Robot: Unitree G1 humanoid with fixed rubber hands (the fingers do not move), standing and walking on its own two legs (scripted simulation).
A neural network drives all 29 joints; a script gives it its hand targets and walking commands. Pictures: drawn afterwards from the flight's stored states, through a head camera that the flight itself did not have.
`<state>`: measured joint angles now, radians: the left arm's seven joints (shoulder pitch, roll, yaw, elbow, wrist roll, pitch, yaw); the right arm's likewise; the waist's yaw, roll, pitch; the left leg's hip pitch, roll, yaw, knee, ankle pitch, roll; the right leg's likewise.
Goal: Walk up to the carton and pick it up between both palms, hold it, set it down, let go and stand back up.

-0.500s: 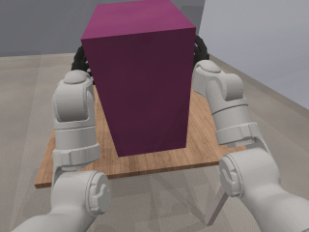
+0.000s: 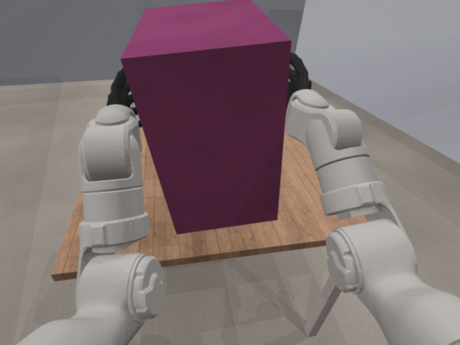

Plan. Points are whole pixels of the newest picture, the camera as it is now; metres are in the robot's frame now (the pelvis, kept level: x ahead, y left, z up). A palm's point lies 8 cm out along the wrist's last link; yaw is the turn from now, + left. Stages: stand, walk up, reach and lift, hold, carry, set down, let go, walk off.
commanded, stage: hold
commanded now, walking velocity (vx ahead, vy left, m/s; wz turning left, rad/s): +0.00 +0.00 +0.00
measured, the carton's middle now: (212, 116) +0.39 +0.01 +0.27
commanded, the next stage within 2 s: none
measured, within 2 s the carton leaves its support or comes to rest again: neither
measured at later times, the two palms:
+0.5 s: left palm (121, 115) +0.35 +0.14 +0.29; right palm (296, 99) +0.36 -0.12 +0.31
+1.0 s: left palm (123, 115) +0.35 +0.14 +0.29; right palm (298, 99) +0.36 -0.12 +0.31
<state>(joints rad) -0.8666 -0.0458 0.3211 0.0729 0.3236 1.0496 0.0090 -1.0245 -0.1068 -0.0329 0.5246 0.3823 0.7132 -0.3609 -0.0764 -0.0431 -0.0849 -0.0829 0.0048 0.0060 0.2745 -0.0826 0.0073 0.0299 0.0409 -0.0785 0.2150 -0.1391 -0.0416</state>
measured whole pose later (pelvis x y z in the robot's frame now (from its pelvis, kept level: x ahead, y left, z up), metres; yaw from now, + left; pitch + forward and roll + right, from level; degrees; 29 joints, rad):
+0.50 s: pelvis +0.00 +0.00 +0.00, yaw +0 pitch -6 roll -1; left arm -0.86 -0.04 0.32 0.06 0.32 1.05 0.01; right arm -1.02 -0.11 -0.03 0.51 0.38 0.71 -0.36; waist -0.08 -0.04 -0.09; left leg -0.09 0.00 0.01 0.27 -0.08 0.01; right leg 0.03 0.04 -0.08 0.21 -0.14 -0.04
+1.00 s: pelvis +0.00 +0.00 +0.00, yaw +0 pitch -6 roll -1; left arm -0.87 -0.04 0.32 0.08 0.32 1.05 0.01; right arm -1.03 -0.11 -0.04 0.52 0.38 0.72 -0.36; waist -0.08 -0.04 -0.09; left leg -0.09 0.00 0.01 0.27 -0.08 0.01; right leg 0.02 0.04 -0.08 0.22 -0.14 -0.04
